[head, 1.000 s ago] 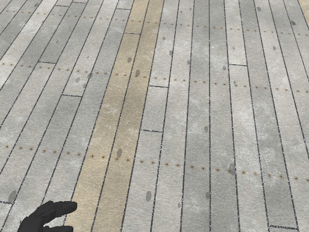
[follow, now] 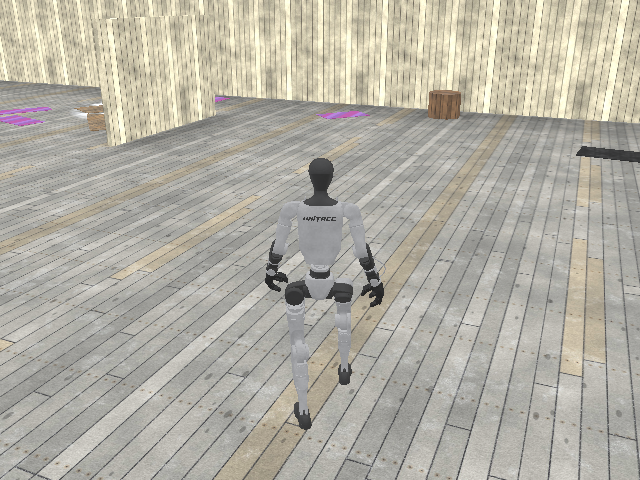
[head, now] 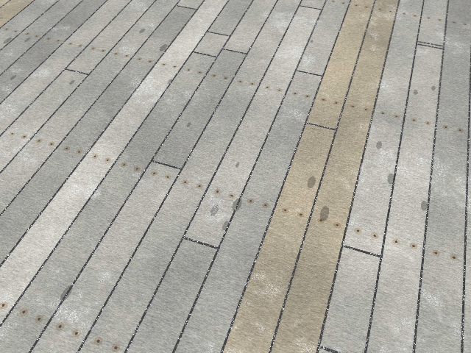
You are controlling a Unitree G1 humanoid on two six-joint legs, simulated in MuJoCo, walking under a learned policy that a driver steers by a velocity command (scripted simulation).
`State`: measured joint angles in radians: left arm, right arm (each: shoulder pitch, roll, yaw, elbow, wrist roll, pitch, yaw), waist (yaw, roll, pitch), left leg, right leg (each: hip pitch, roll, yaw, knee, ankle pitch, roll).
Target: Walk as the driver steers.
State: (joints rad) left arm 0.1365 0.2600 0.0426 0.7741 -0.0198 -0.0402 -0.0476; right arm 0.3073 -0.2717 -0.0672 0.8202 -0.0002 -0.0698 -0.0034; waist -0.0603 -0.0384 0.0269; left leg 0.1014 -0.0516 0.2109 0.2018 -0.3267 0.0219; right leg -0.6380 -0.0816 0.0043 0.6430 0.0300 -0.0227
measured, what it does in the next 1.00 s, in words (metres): walks ahead, turning right: right foot, then left foot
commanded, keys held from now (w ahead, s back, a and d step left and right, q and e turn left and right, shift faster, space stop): w+e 0.46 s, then w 0.36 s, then w+q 0.18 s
